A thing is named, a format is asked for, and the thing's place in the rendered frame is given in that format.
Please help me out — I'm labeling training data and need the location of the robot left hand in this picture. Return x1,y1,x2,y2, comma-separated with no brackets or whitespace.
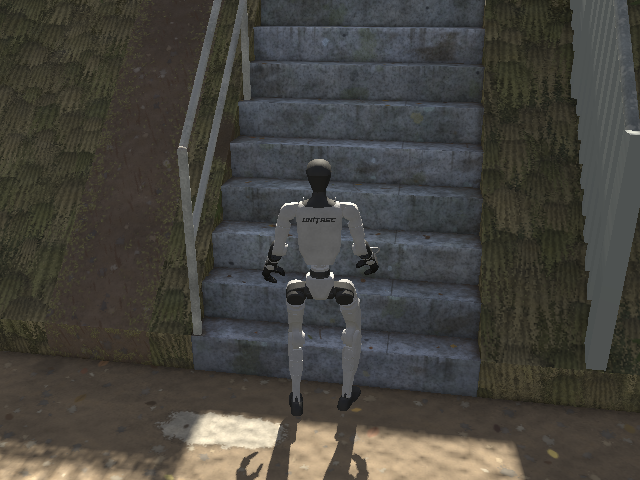
262,265,285,283

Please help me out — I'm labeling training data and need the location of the left robot upper arm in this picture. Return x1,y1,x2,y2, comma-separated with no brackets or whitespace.
272,202,298,256

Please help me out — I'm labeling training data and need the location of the robot head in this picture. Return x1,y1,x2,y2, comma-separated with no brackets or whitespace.
302,159,336,208

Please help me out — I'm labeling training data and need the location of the left robot forearm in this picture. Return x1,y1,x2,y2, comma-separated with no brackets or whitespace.
265,241,282,270

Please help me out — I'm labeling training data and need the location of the right robot upper arm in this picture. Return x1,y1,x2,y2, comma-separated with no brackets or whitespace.
340,202,368,256

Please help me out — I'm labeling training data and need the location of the right robot forearm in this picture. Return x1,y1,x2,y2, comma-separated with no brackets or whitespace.
359,240,376,265

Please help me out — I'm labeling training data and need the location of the robot right hand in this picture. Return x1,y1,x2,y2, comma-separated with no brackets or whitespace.
356,255,379,275

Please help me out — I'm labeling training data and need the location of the right robot thigh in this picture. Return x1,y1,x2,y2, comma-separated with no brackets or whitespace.
334,279,361,347

